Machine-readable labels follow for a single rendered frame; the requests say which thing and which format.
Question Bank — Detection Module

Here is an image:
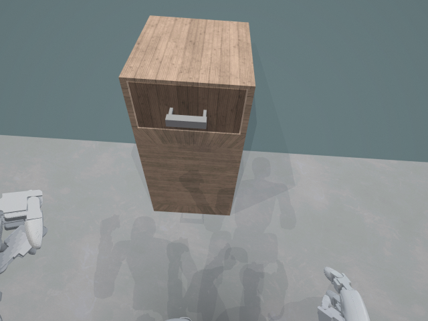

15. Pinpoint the cabinet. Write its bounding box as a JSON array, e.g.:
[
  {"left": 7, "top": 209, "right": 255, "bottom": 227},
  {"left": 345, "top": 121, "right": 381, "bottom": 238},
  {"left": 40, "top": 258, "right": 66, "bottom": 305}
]
[{"left": 119, "top": 15, "right": 255, "bottom": 215}]

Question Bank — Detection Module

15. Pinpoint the left robot hand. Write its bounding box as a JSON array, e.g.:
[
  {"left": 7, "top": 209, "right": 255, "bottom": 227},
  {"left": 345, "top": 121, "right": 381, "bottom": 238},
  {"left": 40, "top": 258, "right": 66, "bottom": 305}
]
[{"left": 0, "top": 190, "right": 47, "bottom": 274}]

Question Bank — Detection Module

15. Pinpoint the right robot hand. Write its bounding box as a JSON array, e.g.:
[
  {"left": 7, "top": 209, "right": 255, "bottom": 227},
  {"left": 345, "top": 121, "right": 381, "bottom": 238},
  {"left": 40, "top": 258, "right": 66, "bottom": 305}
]
[{"left": 318, "top": 267, "right": 370, "bottom": 321}]

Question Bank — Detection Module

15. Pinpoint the drawer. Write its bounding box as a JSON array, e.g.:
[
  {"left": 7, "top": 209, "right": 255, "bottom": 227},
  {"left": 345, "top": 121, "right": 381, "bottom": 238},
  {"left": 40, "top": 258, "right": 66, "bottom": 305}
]
[{"left": 128, "top": 81, "right": 247, "bottom": 133}]

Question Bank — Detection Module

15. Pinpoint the handle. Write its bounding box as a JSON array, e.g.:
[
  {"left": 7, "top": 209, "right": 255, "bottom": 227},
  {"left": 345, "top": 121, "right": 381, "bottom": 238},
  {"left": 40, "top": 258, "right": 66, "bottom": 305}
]
[{"left": 165, "top": 108, "right": 207, "bottom": 129}]

